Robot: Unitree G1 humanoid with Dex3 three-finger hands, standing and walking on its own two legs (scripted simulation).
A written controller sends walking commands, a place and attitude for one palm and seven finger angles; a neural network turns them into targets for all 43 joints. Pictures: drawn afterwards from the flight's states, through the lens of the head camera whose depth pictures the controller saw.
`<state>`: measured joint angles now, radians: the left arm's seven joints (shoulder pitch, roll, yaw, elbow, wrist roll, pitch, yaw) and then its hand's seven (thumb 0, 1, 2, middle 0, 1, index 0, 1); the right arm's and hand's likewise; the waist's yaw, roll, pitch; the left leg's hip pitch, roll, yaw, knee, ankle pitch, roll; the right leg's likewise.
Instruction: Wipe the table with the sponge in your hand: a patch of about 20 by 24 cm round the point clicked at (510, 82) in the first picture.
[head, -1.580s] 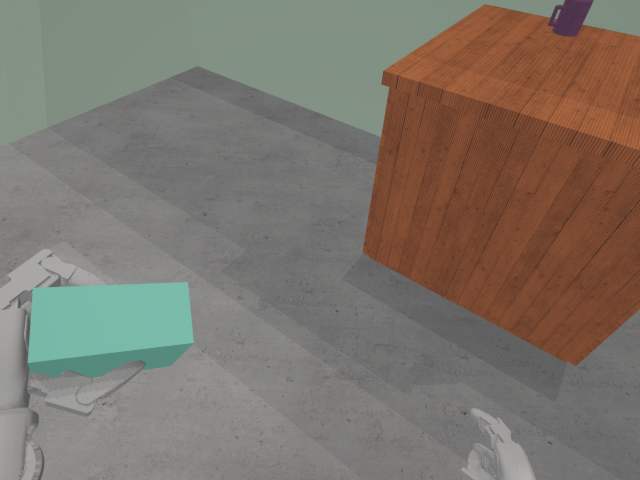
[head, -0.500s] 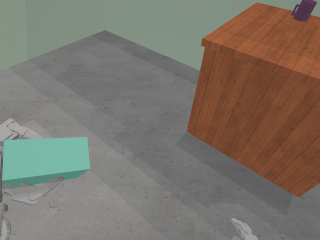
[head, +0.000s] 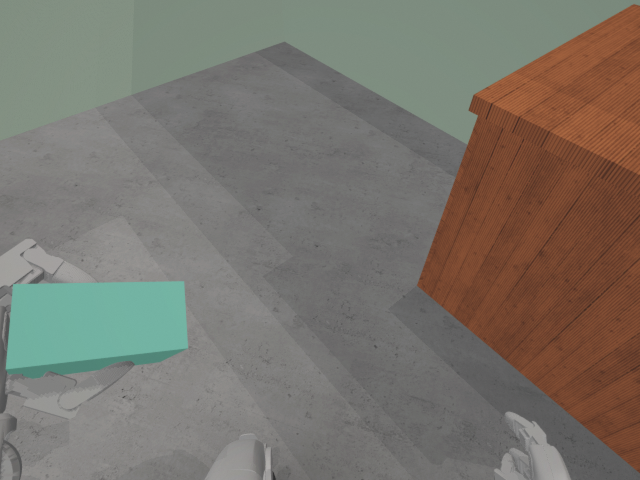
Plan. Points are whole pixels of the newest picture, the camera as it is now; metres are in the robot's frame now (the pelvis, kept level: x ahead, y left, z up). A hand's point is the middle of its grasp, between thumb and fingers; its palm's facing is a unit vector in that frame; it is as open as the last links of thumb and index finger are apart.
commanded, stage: walk to a spot facing it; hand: left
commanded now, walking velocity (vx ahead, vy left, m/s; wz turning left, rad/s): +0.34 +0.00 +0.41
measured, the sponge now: (125, 328) +0.22 +0.20 +0.15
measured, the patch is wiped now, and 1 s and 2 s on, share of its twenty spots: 0.00 0.00 0.00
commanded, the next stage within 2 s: turn to face it in 0.70 s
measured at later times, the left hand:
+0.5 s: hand (93, 242) +0.29 +0.25 +0.18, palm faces +0.55 -0.68 -0.48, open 10.0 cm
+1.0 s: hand (97, 231) +0.32 +0.26 +0.17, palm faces +0.67 -0.62 -0.41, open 10.0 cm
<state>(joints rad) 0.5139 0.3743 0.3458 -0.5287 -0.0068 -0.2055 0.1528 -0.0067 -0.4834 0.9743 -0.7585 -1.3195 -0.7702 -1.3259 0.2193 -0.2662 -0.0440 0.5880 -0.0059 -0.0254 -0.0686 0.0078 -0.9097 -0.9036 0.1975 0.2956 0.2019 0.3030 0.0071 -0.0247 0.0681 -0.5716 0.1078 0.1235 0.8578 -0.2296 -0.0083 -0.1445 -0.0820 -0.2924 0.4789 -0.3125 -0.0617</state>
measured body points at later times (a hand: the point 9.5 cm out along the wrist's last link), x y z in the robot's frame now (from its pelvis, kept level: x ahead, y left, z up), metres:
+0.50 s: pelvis +0.13 -0.03 -0.01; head +0.15 -0.04 +0.44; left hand +0.26 +0.28 +0.21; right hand +0.30 -0.19 -0.12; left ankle +0.14 +0.13 -0.74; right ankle +0.17 -0.15 -0.74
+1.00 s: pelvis +0.19 -0.04 -0.01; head +0.21 -0.03 +0.44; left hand +0.28 +0.28 +0.19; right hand +0.45 -0.18 -0.09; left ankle +0.20 +0.10 -0.74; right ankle +0.23 -0.16 -0.69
